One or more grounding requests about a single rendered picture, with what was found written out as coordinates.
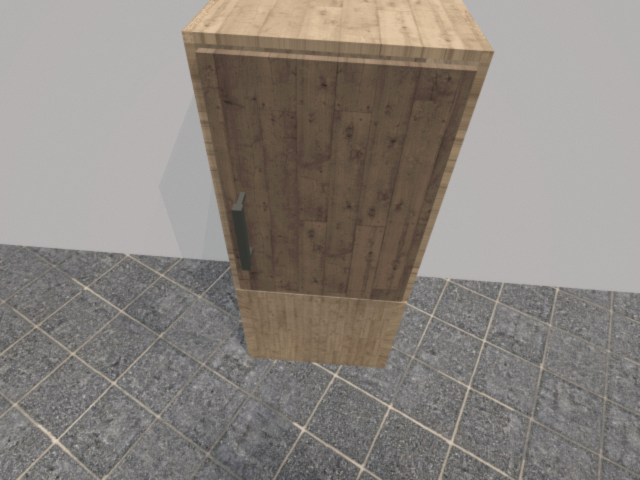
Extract cupboard door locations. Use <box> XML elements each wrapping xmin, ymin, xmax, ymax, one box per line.
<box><xmin>195</xmin><ymin>48</ymin><xmax>477</xmax><ymax>302</ymax></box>

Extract handle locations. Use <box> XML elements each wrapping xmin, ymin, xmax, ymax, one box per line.
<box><xmin>232</xmin><ymin>192</ymin><xmax>253</xmax><ymax>271</ymax></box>

